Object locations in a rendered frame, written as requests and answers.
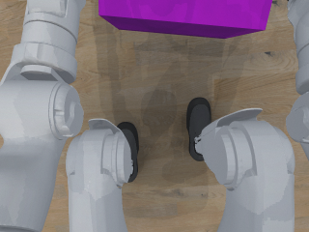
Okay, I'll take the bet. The left robot forearm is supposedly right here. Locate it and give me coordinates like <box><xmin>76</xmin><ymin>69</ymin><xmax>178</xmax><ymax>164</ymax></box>
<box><xmin>0</xmin><ymin>0</ymin><xmax>86</xmax><ymax>86</ymax></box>

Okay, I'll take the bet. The left robot upper arm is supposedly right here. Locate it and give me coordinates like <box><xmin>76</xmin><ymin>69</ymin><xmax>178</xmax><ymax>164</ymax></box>
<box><xmin>0</xmin><ymin>79</ymin><xmax>84</xmax><ymax>232</ymax></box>

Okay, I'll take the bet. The right robot forearm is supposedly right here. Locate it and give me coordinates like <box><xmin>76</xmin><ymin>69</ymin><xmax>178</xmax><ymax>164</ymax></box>
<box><xmin>287</xmin><ymin>0</ymin><xmax>309</xmax><ymax>95</ymax></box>

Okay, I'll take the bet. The right robot upper arm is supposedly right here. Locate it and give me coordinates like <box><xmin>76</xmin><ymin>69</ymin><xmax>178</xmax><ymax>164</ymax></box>
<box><xmin>286</xmin><ymin>92</ymin><xmax>309</xmax><ymax>160</ymax></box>

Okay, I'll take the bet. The right robot thigh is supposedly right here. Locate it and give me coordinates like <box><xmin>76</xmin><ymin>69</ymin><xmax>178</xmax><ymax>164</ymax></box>
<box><xmin>211</xmin><ymin>120</ymin><xmax>295</xmax><ymax>232</ymax></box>

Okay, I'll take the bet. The carton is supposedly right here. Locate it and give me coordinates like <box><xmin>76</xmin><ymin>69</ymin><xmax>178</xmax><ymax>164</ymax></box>
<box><xmin>98</xmin><ymin>0</ymin><xmax>272</xmax><ymax>39</ymax></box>

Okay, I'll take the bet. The right robot shin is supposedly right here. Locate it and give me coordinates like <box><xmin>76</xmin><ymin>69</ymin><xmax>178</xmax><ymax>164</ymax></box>
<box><xmin>194</xmin><ymin>107</ymin><xmax>295</xmax><ymax>174</ymax></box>

